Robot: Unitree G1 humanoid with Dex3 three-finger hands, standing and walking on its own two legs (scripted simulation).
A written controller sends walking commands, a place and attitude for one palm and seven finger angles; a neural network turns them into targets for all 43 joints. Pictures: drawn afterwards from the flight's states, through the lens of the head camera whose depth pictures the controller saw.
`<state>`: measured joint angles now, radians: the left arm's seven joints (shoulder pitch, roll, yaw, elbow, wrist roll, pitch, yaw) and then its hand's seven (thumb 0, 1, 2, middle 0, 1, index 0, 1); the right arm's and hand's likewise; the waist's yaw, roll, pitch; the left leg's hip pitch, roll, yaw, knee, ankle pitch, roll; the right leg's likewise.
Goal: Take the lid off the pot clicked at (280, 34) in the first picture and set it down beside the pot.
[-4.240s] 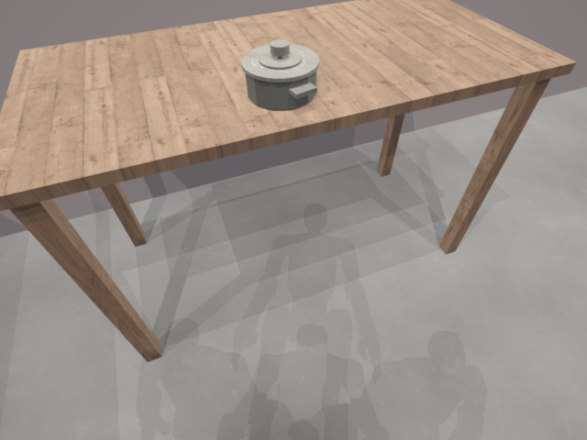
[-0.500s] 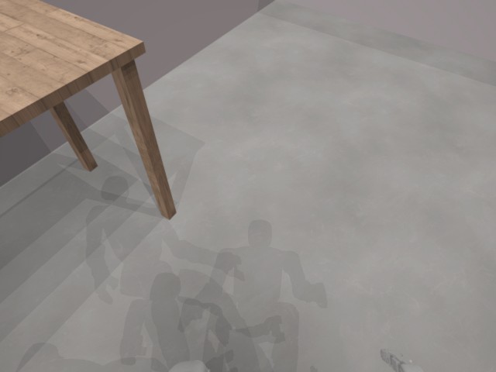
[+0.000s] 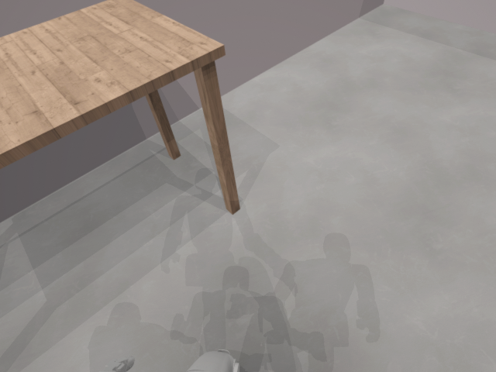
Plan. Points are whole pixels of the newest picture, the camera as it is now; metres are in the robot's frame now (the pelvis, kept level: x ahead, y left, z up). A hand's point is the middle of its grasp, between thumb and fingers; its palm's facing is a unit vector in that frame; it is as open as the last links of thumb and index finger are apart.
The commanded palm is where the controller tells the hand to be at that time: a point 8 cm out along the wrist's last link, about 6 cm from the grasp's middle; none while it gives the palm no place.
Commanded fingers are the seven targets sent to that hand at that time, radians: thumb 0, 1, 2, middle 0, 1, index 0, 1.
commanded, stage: turn to face it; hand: left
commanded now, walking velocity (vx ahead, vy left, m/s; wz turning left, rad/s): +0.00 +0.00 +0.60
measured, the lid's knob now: out of the picture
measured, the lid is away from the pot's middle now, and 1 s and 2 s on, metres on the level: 0.00 0.00 0.00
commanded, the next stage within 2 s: take the last steps up to it in 1.12 s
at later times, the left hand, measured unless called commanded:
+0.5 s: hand out of the picture -0.02 +0.26 -0.17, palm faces +0.34 -0.90 -0.27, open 7.4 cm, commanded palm none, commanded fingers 0.00 0.90 0.90 -0.20 -0.30 -0.20 -0.30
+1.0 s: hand out of the picture -0.04 +0.18 -0.14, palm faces +0.54 -0.79 -0.29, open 7.4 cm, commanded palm none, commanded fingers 0.00 0.90 0.90 -0.20 -0.30 -0.20 -0.30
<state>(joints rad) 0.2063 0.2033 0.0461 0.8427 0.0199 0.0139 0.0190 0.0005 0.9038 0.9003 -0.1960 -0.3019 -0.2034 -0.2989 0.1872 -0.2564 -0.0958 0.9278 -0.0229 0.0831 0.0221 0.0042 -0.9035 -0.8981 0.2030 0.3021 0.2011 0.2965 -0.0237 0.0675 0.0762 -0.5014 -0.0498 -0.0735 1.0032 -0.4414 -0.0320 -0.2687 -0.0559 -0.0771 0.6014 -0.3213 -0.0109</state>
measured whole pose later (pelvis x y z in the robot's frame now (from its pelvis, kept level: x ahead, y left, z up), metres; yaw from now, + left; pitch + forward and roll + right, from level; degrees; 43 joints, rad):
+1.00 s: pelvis +0.01 -0.02 +0.01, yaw +33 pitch -1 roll +3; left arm 0.24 0.18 0.03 0.87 0.03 0.01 0.02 0.00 0.90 0.90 -0.20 -0.30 -0.21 -0.30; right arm 0.17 -0.26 -0.08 0.95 -0.02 0.09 0.03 0.00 -0.91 -0.90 0.20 0.30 0.20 0.30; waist -0.01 0.02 0.10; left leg -0.44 0.01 -0.01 1.03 -0.42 -0.06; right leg -0.22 -0.10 -0.13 0.51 -0.27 -0.03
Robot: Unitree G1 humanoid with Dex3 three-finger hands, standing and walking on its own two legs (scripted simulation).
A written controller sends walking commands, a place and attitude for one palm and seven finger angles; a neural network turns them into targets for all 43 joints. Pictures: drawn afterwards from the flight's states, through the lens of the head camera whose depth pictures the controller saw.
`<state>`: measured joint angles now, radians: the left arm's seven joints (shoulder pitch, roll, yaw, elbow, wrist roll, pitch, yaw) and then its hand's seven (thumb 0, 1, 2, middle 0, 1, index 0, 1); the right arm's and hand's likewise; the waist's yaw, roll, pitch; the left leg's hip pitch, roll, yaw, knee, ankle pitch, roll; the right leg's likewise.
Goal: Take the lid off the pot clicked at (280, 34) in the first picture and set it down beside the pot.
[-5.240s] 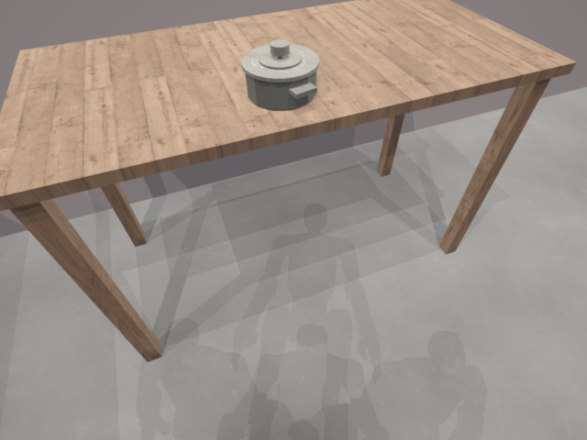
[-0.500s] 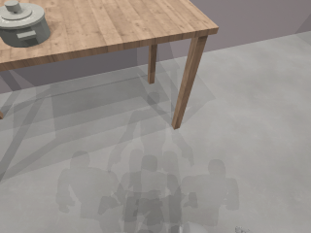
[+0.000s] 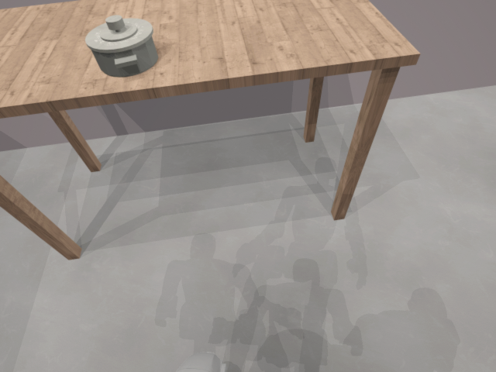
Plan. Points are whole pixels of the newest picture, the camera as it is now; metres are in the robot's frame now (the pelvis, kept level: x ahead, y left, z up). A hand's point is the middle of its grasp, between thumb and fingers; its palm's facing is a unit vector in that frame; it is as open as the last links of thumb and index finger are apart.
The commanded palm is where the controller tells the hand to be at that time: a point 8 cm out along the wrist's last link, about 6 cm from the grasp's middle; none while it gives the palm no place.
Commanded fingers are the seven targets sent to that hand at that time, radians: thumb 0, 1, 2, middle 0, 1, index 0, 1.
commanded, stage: turn to face it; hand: left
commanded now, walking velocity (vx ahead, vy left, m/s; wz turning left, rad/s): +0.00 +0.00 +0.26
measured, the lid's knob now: (115, 22) +0.84 +0.37 +0.16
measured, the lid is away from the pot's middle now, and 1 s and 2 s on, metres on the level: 0.00 0.00 0.00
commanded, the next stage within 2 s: take the last steps up to it in 0.12 s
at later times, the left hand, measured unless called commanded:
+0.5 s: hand out of the picture +0.03 +0.23 -0.16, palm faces +0.16 -0.96 -0.23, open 7.4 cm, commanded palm none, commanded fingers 0.00 0.90 0.90 -0.20 -0.30 -0.20 -0.30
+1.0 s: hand out of the picture +0.03 +0.26 -0.19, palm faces +0.28 -0.95 -0.14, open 7.4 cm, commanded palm none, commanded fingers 0.00 0.90 0.90 -0.20 -0.30 -0.20 -0.30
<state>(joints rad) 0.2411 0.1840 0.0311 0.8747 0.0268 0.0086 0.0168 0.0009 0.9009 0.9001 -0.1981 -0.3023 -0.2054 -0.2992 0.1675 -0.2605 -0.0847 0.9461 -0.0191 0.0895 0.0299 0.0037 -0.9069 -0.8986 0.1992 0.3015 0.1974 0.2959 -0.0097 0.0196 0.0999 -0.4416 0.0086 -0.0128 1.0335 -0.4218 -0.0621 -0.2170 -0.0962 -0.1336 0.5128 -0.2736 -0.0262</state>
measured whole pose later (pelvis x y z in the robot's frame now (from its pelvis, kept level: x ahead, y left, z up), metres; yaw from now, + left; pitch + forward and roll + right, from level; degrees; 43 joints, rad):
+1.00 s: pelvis +0.16 +0.12 -0.02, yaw +11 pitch -1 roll +0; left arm 0.45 0.15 0.05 1.13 0.02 -0.02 0.00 0.00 0.90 0.90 -0.20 -0.30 -0.20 -0.30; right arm 0.16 -0.15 -0.04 0.99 -0.03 -0.06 0.02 0.00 -0.91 -0.90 0.20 0.30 0.20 0.30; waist 0.04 -0.03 0.09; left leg -0.40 0.04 0.12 0.65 -0.23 0.05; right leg -0.17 -0.12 -0.05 0.87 -0.50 0.01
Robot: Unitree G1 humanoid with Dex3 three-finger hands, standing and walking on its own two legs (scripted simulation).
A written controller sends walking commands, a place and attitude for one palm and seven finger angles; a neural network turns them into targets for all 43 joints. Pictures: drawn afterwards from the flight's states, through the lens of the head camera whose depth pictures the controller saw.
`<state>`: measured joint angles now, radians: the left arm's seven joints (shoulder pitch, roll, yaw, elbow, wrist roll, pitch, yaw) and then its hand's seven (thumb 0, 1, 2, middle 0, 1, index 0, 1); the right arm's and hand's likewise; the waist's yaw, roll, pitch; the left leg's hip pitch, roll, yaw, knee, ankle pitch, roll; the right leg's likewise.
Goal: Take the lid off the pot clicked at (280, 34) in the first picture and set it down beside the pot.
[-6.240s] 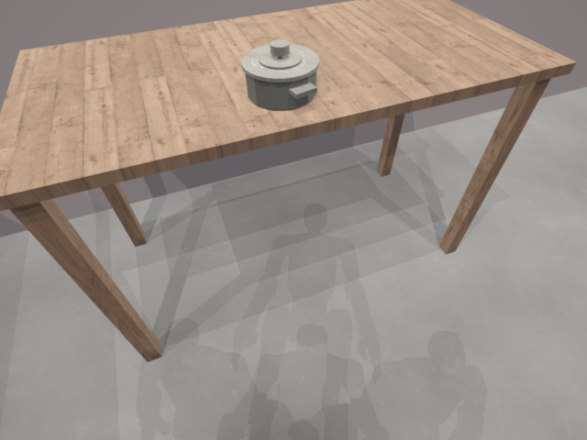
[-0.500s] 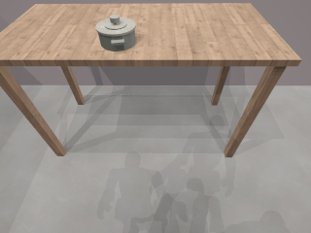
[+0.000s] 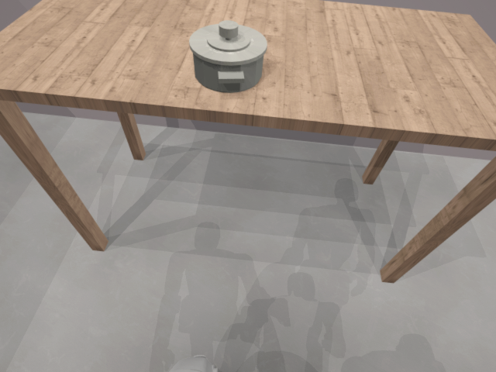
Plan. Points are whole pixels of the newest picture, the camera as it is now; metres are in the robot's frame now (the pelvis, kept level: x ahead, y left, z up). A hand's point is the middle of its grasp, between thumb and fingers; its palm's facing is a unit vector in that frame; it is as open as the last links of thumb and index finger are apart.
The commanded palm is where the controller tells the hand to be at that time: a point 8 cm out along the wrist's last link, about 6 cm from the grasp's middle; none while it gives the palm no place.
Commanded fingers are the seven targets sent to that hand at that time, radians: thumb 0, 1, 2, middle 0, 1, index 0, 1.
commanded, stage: take the last steps up to it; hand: left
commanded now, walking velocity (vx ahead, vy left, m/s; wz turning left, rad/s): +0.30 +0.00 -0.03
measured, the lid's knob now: (228, 29) +0.72 +0.12 +0.18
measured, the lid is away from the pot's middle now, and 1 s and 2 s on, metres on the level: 0.00 0.00 0.00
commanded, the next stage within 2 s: come to a stop and stand still in 0.38 s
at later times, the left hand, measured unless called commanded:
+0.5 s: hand (186, 275) +0.30 +0.15 -0.14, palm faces -0.05 -0.97 -0.22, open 7.4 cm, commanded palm none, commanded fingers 0.00 0.90 0.90 -0.20 -0.30 -0.20 -0.30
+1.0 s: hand (153, 297) +0.26 +0.21 -0.16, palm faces +0.05 -0.97 -0.24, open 7.3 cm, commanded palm none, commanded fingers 0.00 0.90 0.90 -0.20 -0.30 -0.20 -0.30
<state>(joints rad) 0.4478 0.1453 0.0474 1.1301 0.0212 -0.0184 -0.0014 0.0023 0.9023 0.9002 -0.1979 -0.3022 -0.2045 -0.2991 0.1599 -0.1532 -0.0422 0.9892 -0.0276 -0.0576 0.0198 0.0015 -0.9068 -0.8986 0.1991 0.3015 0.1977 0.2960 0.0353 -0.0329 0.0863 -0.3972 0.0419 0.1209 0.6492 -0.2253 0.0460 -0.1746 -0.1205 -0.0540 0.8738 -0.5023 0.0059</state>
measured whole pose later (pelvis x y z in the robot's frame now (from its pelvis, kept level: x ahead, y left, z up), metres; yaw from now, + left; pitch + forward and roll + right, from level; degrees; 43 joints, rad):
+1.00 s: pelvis +0.22 +0.01 +0.02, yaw -1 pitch -1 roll +0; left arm 0.22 0.23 0.07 0.99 0.01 0.05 0.03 0.00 0.91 0.90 -0.19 -0.30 -0.20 -0.30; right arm 0.13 -0.16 -0.03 0.96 -0.02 0.02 -0.03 0.00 -0.91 -0.90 0.20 0.30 0.20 0.30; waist 0.02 -0.04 0.08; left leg -0.30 0.02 0.05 0.52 -0.21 0.02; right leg -0.42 0.01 0.02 1.05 -0.47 0.02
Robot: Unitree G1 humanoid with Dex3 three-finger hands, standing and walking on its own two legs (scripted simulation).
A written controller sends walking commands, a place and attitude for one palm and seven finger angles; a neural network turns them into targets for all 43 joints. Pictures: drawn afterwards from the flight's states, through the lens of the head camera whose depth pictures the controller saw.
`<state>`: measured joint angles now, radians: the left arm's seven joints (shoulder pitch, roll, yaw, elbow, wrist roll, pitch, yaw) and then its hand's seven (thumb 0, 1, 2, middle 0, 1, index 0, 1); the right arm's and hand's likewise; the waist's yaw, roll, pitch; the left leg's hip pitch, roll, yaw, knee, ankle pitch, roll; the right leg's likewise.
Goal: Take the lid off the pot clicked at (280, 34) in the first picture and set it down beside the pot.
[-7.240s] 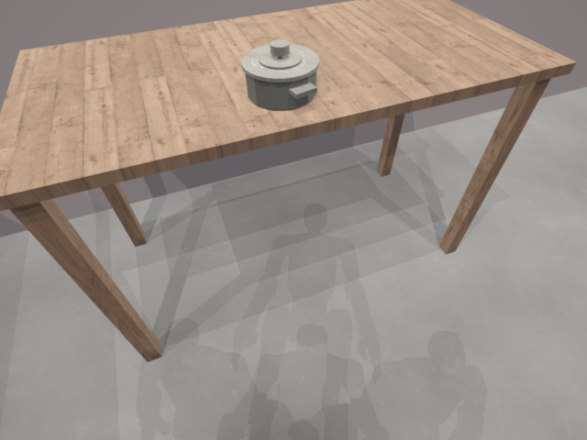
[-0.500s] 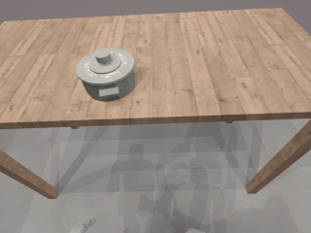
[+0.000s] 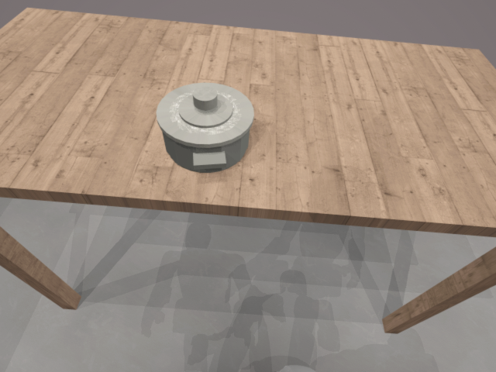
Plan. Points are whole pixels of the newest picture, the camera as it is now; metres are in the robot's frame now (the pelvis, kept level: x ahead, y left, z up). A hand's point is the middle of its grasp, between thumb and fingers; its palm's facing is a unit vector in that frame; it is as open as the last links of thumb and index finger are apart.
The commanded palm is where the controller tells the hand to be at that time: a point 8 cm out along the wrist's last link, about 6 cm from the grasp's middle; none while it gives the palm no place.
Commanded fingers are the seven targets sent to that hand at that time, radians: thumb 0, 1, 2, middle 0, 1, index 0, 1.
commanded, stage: come to a stop and stand still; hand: left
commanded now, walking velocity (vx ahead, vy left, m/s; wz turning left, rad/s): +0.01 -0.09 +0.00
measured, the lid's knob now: (205, 98) +0.50 +0.12 +0.16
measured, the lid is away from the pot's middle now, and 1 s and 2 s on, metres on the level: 0.00 0.00 0.00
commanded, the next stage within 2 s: look again from close up in 0.42 s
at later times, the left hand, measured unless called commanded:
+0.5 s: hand out of the picture +0.00 +0.15 -0.18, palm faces -0.01 -0.98 -0.21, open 7.3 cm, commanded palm none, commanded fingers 0.00 0.90 0.90 -0.20 -0.30 -0.20 -0.30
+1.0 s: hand out of the picture -0.02 +0.16 -0.18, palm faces +0.01 -0.98 -0.20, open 7.4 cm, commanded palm none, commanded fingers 0.00 0.90 0.90 -0.20 -0.30 -0.20 -0.30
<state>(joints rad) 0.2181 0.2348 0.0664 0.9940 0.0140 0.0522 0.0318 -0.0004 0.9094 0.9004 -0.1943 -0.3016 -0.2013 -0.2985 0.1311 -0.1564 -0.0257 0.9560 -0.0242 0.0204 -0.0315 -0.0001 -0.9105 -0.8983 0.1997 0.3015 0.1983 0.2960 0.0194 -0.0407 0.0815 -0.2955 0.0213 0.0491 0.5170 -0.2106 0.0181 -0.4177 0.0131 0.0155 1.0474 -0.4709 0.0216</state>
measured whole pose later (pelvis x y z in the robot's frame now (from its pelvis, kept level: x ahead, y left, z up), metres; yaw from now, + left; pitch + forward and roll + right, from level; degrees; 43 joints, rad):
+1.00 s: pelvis -0.03 -0.02 +0.00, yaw -1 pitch -2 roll -1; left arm 0.30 0.18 0.02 1.03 0.02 0.00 0.03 0.00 0.91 0.90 -0.19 -0.30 -0.20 -0.30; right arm 0.24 -0.16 -0.03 1.06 -0.01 0.01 -0.01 0.01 -0.92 -0.90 0.20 0.30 0.20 0.30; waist 0.00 -0.01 0.06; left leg -0.33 0.04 0.03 0.54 -0.18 -0.01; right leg -0.17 -0.02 -0.02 0.54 -0.34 0.02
